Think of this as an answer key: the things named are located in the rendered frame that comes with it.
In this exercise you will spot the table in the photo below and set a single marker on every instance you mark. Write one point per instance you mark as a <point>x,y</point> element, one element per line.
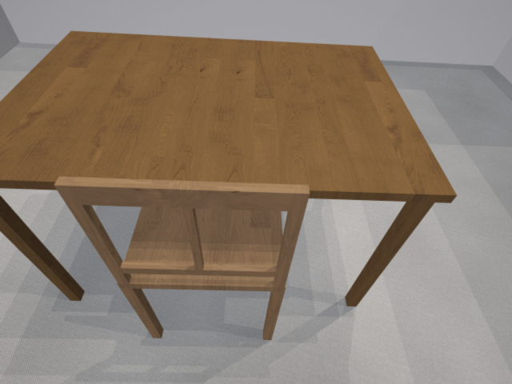
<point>138,106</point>

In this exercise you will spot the chair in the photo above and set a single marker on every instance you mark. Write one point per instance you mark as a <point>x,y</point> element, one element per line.
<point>193,235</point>

